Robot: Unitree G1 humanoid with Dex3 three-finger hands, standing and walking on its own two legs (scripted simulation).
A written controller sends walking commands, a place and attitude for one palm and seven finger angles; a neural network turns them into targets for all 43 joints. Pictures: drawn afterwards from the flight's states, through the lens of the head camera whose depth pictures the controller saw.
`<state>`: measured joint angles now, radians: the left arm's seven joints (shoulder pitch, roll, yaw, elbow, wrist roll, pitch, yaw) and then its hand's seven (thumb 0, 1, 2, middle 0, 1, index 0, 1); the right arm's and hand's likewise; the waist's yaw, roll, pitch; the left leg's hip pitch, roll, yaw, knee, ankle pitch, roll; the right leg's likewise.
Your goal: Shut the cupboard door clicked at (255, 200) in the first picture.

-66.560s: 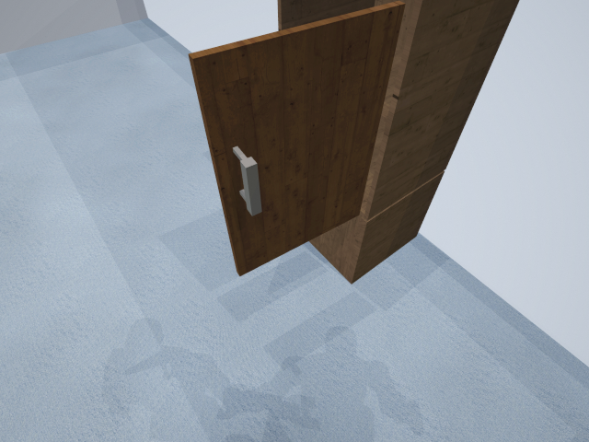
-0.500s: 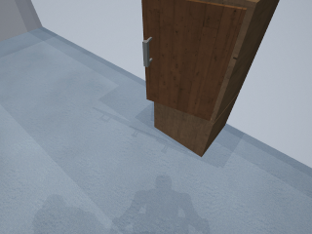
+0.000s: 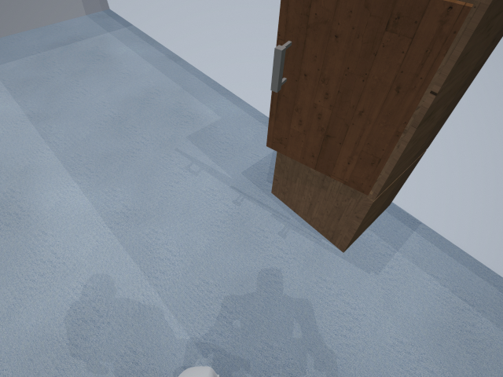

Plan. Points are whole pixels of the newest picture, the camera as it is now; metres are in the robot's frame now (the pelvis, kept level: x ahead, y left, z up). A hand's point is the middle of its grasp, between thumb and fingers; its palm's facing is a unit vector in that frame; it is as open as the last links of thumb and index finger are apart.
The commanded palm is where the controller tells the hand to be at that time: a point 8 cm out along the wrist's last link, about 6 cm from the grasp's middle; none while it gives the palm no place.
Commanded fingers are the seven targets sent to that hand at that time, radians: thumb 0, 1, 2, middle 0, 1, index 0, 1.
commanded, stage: walk to a spot facing it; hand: left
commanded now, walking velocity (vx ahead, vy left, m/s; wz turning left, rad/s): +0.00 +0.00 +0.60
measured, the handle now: (281, 66) +0.89 -0.05 +0.02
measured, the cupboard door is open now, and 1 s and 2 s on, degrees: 13 13 13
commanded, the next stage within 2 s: turn to face it in 1.66 s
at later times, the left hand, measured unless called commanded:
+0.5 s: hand out of the picture +0.07 +0.24 -0.14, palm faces +0.28 -0.92 -0.28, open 7.4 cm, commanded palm none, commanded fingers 0.00 0.90 0.90 -0.20 -0.30 -0.20 -0.30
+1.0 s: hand out of the picture -0.09 +0.22 -0.17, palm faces +0.62 -0.75 -0.25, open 7.4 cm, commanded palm none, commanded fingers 0.00 0.90 0.90 -0.20 -0.30 -0.20 -0.30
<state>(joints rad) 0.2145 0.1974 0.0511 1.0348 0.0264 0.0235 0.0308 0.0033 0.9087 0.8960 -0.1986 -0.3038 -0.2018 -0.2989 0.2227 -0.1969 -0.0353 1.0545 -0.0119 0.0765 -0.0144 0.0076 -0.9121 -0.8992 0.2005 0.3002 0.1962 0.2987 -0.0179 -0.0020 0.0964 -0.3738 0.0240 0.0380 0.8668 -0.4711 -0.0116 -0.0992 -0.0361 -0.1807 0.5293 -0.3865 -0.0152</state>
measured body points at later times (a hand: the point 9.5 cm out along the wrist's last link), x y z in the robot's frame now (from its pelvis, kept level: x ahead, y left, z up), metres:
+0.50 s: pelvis +0.00 +0.00 +0.00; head +0.06 +0.00 +0.45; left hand +0.05 +0.28 -0.12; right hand +0.11 -0.24 -0.15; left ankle +0.02 +0.12 -0.73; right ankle +0.02 -0.14 -0.72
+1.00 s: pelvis +0.01 +0.02 +0.00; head +0.04 +0.07 +0.45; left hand -0.12 +0.26 -0.16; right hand +0.25 -0.12 -0.13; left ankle -0.06 +0.10 -0.73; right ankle +0.05 -0.13 -0.66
